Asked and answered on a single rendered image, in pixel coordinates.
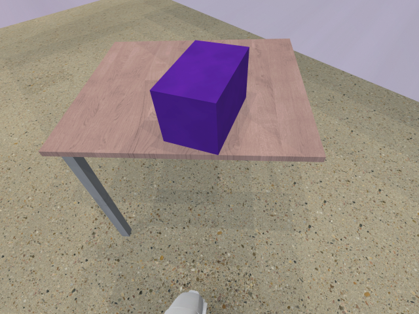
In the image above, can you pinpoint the carton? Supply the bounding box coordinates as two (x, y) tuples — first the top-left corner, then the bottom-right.
(150, 40), (249, 155)

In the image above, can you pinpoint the left robot thigh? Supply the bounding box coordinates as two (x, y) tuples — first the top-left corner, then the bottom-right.
(164, 292), (208, 314)

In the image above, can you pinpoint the table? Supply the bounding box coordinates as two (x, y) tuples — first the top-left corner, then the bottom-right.
(39, 39), (326, 237)

